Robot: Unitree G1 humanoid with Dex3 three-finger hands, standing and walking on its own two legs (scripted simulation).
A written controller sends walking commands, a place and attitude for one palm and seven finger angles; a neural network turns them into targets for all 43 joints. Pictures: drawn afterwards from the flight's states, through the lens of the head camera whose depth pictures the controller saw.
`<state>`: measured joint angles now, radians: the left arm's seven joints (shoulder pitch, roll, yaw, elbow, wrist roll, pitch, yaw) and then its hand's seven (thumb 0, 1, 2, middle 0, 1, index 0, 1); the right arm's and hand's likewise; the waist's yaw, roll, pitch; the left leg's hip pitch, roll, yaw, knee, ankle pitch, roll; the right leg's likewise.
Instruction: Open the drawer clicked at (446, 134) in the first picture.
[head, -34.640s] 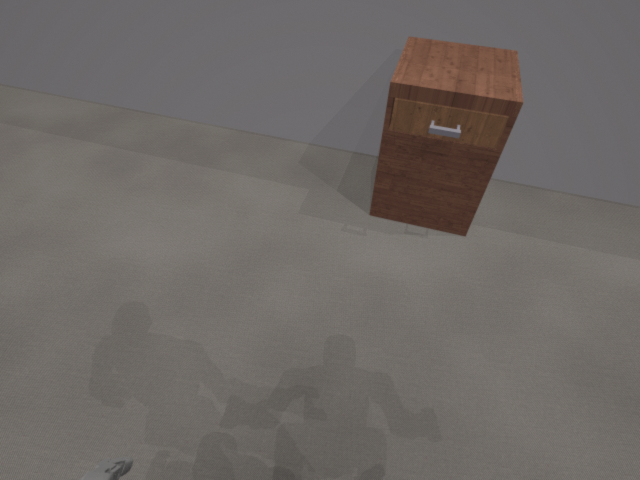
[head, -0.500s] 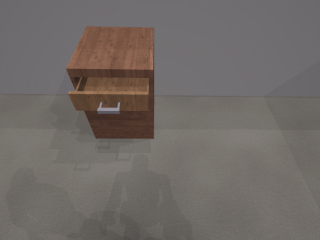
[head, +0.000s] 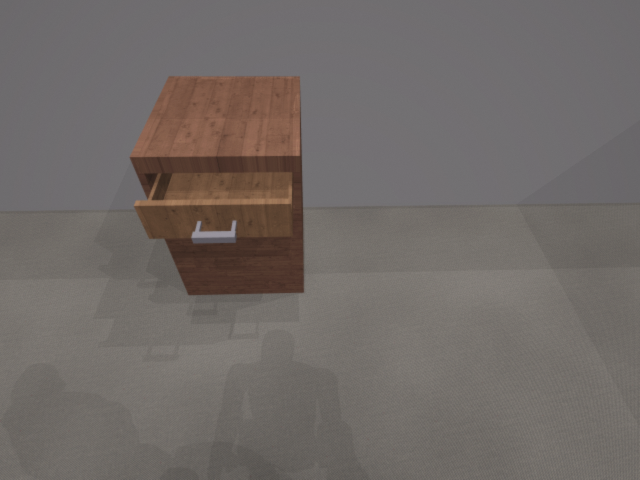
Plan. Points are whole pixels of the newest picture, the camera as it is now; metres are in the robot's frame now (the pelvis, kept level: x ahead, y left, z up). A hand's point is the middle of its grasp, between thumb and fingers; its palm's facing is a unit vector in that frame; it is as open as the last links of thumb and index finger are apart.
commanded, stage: let the arm hang, fingers relaxed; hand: left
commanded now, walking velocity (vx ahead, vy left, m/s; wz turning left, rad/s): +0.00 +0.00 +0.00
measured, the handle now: (215, 231) +0.71 +0.31 -0.25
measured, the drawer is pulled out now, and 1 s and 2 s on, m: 0.12 0.12 0.12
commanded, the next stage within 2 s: look to check the result in 0.10 s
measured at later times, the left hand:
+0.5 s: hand out of the picture +0.00 +0.16 -0.17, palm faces +0.06 -0.98 -0.18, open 7.3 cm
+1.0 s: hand out of the picture +0.02 +0.16 -0.18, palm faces +0.09 -0.98 -0.19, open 7.3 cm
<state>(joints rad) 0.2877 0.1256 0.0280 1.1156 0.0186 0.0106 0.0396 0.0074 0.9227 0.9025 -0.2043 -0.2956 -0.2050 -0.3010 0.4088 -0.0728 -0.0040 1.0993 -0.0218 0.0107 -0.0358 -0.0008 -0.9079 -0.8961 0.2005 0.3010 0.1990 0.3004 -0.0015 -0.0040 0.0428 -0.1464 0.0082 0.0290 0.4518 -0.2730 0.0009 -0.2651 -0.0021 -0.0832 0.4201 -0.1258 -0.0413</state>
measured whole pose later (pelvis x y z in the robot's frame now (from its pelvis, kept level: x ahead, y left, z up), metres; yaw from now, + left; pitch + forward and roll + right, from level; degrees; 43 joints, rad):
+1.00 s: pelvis +0.04 -0.01 +0.00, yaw +2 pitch -1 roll -1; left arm 0.28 0.12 0.04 1.12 0.02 0.00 0.04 0.00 0.91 0.90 -0.20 -0.30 -0.20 -0.30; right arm 0.36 -0.11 -0.01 1.11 -0.02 0.02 -0.04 0.00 -0.91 -0.90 0.20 0.30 0.20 0.30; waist 0.00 0.02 0.07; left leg -0.13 0.03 0.00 0.49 -0.36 0.02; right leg -0.23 0.01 -0.12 0.44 -0.20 -0.06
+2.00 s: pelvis +0.20 +0.03 -0.01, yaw +6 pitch +0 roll +1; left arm 0.22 0.21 0.07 1.02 0.01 0.03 0.06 0.00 0.91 0.90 -0.21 -0.30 -0.21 -0.30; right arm 0.09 -0.19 -0.06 0.95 -0.02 0.03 -0.03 0.00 -0.91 -0.90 0.20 0.30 0.20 0.30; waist 0.01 -0.01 0.16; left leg -0.26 0.00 0.06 0.55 -0.24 0.01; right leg -0.23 -0.01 -0.01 0.75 -0.48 -0.01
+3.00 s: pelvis +0.20 -0.01 +0.00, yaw +5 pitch +0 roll +0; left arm 0.34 0.15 -0.02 1.11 0.01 -0.02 0.03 0.00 0.91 0.90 -0.20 -0.30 -0.20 -0.30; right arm 0.31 -0.16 0.02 1.11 -0.01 -0.01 -0.02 0.00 -0.91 -0.90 0.20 0.30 0.20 0.30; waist 0.00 -0.01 0.02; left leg -0.24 0.01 0.06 0.48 -0.23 0.02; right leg -0.17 0.03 0.01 0.48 -0.30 -0.03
